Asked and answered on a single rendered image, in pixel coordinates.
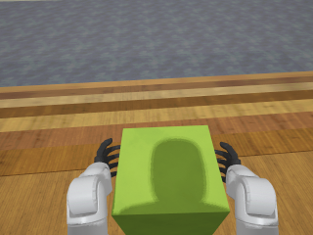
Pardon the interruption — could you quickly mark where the robot left hand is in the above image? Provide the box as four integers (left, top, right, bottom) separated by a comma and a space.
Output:
94, 138, 121, 178

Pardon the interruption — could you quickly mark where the robot right forearm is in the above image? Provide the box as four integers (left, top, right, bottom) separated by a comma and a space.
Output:
226, 164, 279, 235

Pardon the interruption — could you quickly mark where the robot left forearm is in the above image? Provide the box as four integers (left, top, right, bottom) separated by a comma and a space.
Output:
67, 162, 112, 235

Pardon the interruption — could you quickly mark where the carton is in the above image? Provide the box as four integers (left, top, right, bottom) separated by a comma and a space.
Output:
111, 125, 230, 235

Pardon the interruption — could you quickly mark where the robot right hand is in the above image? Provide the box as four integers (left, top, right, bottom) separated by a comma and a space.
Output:
214, 141, 242, 183

